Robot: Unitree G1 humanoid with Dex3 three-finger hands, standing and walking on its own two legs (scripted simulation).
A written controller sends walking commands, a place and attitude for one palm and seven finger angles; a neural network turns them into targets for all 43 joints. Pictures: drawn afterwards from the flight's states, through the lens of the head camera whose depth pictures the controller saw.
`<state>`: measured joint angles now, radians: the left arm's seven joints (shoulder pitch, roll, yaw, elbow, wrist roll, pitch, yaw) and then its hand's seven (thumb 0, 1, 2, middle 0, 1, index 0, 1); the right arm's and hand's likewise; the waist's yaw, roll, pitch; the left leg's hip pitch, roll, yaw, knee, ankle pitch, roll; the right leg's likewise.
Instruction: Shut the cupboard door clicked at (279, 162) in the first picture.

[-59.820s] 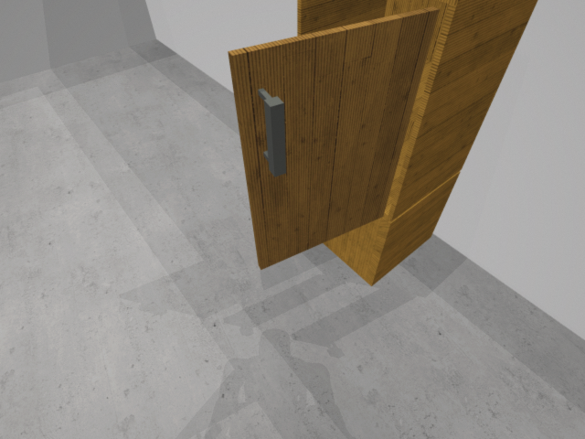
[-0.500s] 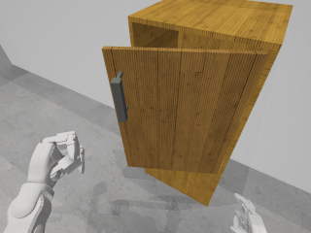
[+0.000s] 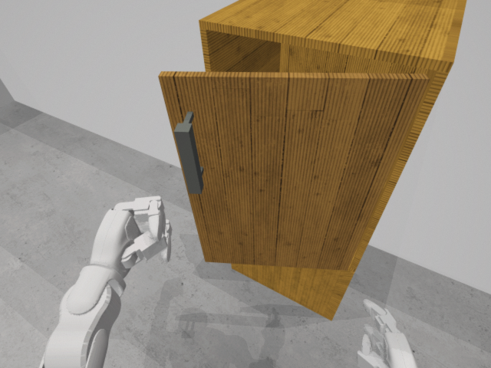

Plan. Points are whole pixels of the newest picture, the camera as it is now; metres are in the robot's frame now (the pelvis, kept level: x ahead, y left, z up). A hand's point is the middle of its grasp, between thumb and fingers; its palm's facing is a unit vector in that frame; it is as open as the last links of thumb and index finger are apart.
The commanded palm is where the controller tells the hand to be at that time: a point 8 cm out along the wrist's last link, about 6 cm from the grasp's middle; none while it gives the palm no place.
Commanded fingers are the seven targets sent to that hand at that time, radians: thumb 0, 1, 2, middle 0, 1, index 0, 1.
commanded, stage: bring the fist close to the handle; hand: left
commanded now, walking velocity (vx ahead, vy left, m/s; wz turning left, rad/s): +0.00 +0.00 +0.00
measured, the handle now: (193, 153) +0.45 +0.15 +0.12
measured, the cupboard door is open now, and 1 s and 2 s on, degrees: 25 25 15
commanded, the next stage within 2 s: push the door shut along its arc in 1.04 s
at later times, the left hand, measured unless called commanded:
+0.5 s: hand (199, 201) +0.33 +0.11 +0.13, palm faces -0.03 -1.00 -0.02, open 3.1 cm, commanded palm +0.31 +0.16 +0.13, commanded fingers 0.00 0.90 0.90 -1.30 -1.50 -1.30 -1.50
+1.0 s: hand (199, 196) +0.34 +0.11 +0.13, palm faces +0.02 -1.00 -0.03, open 3.1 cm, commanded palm +0.32 +0.16 +0.13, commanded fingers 0.00 0.90 0.90 -1.30 -1.50 -1.30 -1.50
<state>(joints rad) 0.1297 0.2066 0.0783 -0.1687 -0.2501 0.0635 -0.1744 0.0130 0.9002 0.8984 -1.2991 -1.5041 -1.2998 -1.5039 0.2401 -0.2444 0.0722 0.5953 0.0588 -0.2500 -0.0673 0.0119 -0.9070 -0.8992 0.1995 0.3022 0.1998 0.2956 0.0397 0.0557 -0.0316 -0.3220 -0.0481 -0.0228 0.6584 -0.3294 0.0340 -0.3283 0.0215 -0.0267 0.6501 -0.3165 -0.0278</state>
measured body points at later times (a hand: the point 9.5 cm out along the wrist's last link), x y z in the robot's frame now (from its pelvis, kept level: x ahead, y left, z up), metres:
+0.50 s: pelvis +0.01 +0.00 +0.00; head +0.01 -0.02 +0.45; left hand +0.33 +0.16 +0.13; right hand +0.18 -0.22 -0.09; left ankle +0.01 +0.10 -0.72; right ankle +0.02 -0.10 -0.72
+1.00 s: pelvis +0.00 -0.02 +0.00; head +0.00 -0.04 +0.45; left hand +0.34 +0.16 +0.13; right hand +0.17 -0.25 -0.09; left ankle +0.01 +0.10 -0.72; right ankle +0.02 -0.10 -0.72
